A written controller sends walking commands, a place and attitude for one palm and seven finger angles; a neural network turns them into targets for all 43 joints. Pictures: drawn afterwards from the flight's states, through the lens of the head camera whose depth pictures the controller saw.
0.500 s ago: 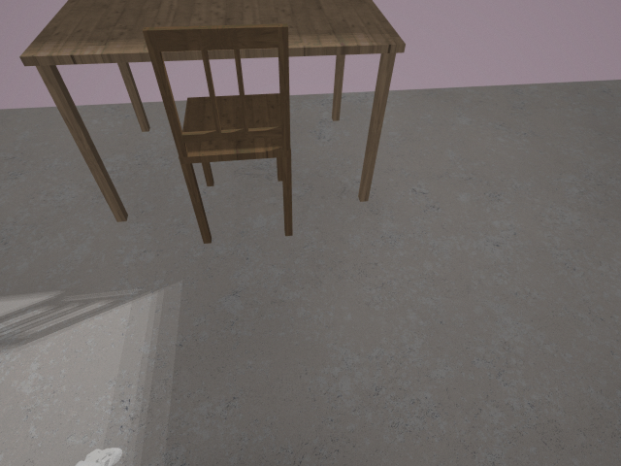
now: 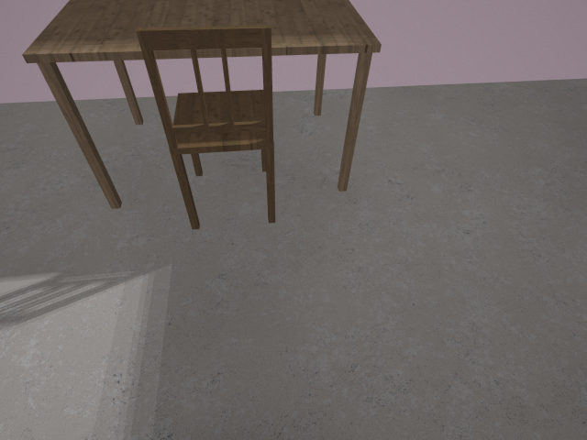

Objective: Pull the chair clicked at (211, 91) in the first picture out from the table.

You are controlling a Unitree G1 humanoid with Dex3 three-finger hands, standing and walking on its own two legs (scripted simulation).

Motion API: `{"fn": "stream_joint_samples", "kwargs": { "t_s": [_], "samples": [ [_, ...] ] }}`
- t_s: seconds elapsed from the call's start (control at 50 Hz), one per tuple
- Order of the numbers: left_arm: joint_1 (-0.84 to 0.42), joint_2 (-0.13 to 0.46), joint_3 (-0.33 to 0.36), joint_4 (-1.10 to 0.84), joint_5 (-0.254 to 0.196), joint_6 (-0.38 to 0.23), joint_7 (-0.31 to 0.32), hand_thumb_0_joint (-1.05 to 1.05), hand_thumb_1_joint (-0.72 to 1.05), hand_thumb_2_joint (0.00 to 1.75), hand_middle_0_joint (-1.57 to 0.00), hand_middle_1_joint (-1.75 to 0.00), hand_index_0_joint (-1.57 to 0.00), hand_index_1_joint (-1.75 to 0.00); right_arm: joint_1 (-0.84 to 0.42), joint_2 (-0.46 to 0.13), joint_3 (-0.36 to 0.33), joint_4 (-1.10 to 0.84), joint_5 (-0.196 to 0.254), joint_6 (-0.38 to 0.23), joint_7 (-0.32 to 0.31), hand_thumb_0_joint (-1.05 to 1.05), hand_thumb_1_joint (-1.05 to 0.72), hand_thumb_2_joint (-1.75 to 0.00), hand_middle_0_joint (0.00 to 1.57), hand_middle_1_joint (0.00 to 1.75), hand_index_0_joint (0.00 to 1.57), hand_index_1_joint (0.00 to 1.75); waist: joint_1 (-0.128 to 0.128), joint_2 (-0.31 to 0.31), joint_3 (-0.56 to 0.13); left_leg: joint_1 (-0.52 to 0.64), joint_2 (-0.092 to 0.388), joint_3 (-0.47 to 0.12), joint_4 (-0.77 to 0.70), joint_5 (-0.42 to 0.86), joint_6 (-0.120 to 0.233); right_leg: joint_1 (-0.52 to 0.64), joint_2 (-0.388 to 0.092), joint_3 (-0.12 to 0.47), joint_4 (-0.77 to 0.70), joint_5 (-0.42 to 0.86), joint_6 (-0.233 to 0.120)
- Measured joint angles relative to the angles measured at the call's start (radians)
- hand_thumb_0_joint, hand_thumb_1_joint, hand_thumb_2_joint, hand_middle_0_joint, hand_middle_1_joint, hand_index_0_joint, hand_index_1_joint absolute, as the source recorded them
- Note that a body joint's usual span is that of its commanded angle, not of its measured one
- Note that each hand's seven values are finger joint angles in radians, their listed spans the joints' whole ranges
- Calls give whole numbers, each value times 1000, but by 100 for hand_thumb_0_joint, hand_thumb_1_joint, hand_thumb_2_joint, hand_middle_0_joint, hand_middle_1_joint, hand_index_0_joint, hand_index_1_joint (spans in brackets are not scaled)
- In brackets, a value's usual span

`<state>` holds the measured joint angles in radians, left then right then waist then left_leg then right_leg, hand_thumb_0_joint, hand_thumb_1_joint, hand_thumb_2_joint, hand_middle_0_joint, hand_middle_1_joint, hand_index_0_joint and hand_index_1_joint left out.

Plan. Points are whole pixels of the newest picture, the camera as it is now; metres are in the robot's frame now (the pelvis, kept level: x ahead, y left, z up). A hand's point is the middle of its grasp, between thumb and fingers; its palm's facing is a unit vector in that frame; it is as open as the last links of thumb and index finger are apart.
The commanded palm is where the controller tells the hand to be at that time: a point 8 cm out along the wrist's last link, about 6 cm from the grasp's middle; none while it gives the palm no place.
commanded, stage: stand and wait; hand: left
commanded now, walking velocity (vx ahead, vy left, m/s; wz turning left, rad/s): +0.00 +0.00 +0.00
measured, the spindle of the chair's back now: (200, 89) +1.12 +0.37 -0.10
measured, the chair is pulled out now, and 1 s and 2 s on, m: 0.00 0.00 0.00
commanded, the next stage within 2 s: look at it before walking up in 0.32 s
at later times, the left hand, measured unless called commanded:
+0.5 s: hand out of the picture +0.07 +0.23 -0.15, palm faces -0.04 -0.94 -0.33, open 7.4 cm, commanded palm none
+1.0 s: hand out of the picture +0.07 +0.23 -0.15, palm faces -0.03 -0.94 -0.33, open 7.4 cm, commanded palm none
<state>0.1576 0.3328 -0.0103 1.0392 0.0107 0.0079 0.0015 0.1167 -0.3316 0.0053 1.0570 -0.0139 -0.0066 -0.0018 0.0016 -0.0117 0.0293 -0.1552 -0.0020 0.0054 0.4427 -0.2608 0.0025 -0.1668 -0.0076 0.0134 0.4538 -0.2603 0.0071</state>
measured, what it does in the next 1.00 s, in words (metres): stands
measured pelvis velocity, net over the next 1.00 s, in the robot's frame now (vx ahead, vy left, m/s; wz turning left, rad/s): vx -0.01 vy -0.01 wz -0.01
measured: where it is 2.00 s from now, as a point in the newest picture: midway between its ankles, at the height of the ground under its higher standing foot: (304, 421)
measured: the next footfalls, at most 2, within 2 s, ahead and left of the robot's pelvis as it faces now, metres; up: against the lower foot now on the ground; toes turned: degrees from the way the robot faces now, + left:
right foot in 1.70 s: +0.31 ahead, -0.15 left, +0.00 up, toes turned -15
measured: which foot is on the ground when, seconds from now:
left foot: down 0.00-1.00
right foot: down 0.00-1.00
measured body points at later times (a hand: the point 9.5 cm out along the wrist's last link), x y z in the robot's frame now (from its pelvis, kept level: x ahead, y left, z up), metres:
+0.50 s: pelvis -0.01 -0.01 +0.00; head -0.01 -0.01 +0.45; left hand +0.08 +0.28 -0.13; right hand +0.06 -0.30 -0.13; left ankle -0.01 +0.12 -0.74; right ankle -0.01 -0.12 -0.74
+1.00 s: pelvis -0.01 -0.01 +0.00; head +0.00 -0.01 +0.45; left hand +0.07 +0.28 -0.13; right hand +0.07 -0.31 -0.13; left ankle -0.01 +0.12 -0.74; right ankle -0.01 -0.12 -0.74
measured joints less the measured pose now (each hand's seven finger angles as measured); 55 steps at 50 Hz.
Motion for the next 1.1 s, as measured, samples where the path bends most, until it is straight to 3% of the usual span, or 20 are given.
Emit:
{"fn": "stream_joint_samples", "kwargs": {
  "t_s": [1.1],
  "samples": [
    [-5, -6, 3, 43, 0, -8, 5, 1, 90, 89, -21, -30, -20, -30, 7, 3, 4, 55, 1, -1, -1, 1, -91, -90, 20, 30, 20, 30, -2, 8, -7, 23, 20, 3, -61, 40, -19, 17, 20, 3, -57, 41, -15]
  ]
}}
